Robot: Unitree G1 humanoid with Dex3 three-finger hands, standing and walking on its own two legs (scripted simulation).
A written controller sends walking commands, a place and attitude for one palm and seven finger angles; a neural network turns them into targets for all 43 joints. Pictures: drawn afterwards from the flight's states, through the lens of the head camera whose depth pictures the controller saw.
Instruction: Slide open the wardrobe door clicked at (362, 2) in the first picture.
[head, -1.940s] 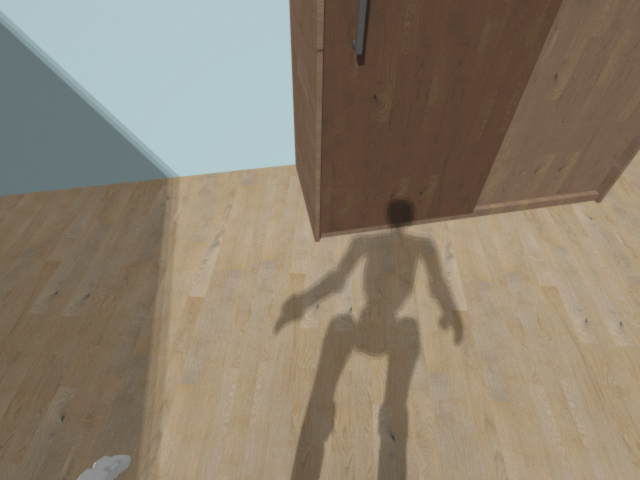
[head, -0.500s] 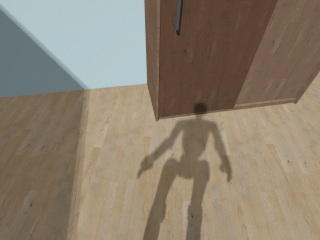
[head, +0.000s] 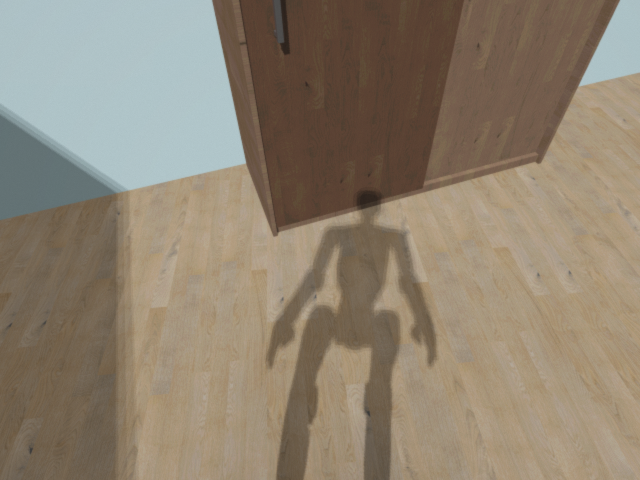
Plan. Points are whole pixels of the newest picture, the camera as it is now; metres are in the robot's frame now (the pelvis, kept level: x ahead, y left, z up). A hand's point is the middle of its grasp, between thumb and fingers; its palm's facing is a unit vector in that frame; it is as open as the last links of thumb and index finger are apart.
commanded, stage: walk to a spot facing it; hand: left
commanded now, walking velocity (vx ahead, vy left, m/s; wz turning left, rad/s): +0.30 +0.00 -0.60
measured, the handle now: out of the picture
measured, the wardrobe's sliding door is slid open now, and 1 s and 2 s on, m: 0.00 0.00 0.00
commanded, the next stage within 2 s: turn to face it in 2.00 s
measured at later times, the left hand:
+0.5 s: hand out of the picture +0.11 +0.23 -0.15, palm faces -0.08 -0.97 -0.21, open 7.4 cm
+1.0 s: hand (313, 268) +0.53 +0.07 -0.15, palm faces -0.59 -0.79 -0.15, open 7.4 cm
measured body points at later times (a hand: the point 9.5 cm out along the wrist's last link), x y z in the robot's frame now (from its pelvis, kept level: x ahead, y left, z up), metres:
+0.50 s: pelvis +0.14 +0.03 +0.01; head +0.15 +0.04 +0.46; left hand +0.11 +0.28 -0.14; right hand +0.23 -0.23 -0.11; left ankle +0.22 +0.14 -0.71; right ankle +0.02 -0.08 -0.72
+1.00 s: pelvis +0.32 +0.00 +0.01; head +0.37 -0.02 +0.45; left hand +0.56 +0.12 -0.14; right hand +0.09 -0.12 -0.12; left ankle +0.22 +0.14 -0.72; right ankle +0.38 -0.15 -0.69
